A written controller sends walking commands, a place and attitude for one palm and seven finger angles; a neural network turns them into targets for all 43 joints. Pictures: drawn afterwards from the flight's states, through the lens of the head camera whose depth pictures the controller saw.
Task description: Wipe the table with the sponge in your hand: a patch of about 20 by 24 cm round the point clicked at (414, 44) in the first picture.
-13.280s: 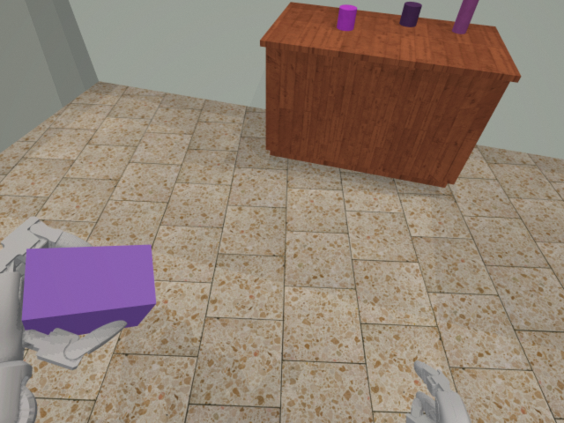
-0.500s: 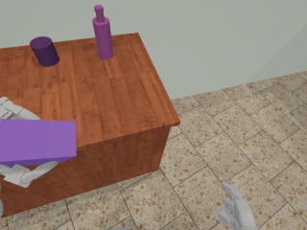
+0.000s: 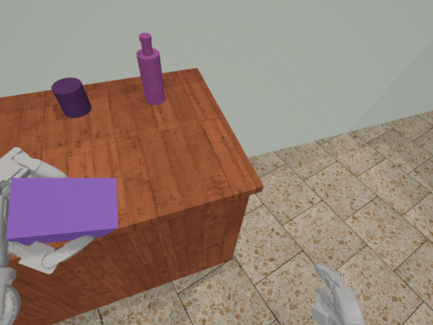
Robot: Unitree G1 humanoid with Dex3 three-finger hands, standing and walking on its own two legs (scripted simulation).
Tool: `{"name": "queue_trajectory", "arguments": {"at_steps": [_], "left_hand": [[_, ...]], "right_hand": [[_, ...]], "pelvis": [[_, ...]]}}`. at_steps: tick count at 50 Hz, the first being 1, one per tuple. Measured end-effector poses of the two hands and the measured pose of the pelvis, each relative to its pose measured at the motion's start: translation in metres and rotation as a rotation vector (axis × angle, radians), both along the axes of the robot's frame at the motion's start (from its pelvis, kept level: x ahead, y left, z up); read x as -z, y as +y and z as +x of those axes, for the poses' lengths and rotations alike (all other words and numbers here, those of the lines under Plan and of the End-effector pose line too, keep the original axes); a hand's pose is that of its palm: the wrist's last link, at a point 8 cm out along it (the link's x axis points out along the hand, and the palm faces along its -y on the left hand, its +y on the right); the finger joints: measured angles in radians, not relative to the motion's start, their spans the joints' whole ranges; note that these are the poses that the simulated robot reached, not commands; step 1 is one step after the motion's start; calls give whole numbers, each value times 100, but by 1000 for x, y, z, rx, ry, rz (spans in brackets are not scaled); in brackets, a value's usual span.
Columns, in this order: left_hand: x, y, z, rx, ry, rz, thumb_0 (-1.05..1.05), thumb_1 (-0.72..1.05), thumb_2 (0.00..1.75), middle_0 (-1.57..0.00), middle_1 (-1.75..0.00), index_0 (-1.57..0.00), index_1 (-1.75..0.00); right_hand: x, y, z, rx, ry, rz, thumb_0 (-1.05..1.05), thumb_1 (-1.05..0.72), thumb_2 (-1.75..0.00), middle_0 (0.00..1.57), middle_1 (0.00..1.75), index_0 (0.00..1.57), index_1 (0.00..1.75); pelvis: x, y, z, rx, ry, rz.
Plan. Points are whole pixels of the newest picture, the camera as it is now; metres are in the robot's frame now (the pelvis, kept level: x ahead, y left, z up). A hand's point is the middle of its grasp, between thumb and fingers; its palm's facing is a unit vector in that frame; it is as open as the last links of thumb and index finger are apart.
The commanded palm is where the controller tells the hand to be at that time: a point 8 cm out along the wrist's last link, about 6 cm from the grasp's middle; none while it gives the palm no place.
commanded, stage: shuffle to correct the standing spot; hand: left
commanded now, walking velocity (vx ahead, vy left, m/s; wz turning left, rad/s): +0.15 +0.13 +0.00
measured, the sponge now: (79, 211) +0.23 +0.21 +0.15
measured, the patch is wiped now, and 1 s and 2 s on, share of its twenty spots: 0.00 0.00 0.00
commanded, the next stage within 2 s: come to a stop and stand still in 1.48 s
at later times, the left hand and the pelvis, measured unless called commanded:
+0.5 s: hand (34, 206) +0.22 +0.24 +0.19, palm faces +0.34 -0.83 -0.45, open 10.6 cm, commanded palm +0.15 +0.30 +0.19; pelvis +0.00 +0.02 +0.00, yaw +2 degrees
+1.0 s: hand out of the picture +0.24 +0.33 +0.18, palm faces +0.34 -0.83 -0.44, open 10.6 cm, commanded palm +0.19 +0.37 +0.19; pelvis +0.02 +0.10 +0.00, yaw -3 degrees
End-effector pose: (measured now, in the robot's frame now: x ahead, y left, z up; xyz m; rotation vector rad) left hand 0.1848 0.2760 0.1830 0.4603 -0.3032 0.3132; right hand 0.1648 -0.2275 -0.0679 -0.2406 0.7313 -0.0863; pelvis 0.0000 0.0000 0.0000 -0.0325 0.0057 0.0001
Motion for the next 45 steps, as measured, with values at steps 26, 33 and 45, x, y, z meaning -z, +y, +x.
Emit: {"name": "queue_trajectory", "arguments": {"at_steps": [26, 33, 45], "left_hand": [[-23, 11, -7, 17, -9, 79, -1, -54, 102, -66, -138, -68, -137], [-5, 41, -12, -58, 51, 18, -1, -54, 102, -66, -138, -68, -137], [-11, 72, 16, 31, 14, 82, -1, -54, 102, -66, -138, -68, -137]], "right_hand": [[9, 9, -7, 39, 11, 38, 1, -90, -90, 20, 30, 20, 30], [0, 13, -12, 79, 29, 7, 1, -90, -90, 20, 30, 20, 30], [15, 72, -7, 113, -8, 55, 1, -91, -90, 20, 30, 20, 30]], "pelvis": [[-3, 17, -2, -15, -24, 3], [-9, 35, 3, 35, -10, 59], [4, 79, 12, 10, -43, 17]]}}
